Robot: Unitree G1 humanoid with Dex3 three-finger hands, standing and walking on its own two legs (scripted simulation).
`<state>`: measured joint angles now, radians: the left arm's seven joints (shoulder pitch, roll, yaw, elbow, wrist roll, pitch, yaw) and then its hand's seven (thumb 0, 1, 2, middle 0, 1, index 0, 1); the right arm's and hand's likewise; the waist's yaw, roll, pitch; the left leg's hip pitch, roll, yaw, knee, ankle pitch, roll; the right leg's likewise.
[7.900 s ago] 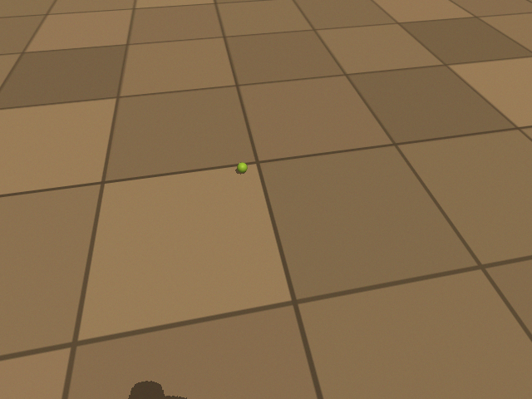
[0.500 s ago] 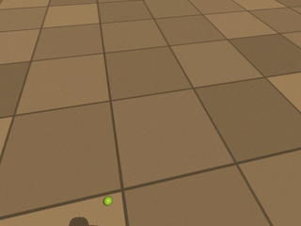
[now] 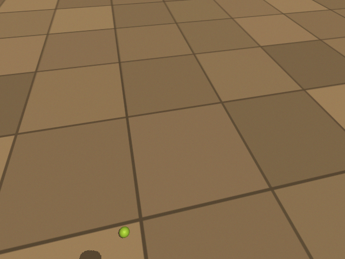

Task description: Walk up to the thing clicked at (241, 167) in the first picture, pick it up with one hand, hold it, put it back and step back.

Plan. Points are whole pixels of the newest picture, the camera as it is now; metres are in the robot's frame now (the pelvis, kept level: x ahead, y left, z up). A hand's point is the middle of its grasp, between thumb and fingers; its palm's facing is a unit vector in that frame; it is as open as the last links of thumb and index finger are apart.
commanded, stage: stand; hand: left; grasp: from above
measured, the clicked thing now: (124, 232) +0.38 +0.25 -0.76
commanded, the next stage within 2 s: rise first in 0.58 s
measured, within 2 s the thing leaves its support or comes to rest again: neither
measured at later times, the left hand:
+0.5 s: hand out of the picture +0.06 +0.25 -0.16, palm faces -0.02 -0.94 -0.34, open 7.4 cm
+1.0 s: hand out of the picture +0.15 +0.25 -0.18, palm faces -0.06 -0.93 -0.36, open 10.4 cm
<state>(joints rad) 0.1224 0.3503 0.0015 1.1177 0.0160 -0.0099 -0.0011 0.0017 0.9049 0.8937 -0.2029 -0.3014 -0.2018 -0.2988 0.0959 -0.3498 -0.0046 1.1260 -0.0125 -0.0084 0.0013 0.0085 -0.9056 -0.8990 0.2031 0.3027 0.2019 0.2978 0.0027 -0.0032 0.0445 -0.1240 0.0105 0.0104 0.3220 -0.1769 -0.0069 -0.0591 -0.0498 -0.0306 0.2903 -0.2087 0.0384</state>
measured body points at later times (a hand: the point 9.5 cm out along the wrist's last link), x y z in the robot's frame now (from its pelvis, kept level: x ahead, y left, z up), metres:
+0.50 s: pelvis -0.01 +0.00 +0.00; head +0.00 +0.00 +0.45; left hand +0.06 +0.30 -0.13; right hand +0.07 -0.30 -0.13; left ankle +0.00 +0.12 -0.75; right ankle -0.03 -0.14 -0.75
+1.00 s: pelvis -0.02 -0.01 -0.03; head +0.04 +0.01 +0.41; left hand +0.15 +0.30 -0.15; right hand +0.07 -0.27 -0.15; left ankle +0.00 +0.12 -0.75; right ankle -0.03 -0.14 -0.75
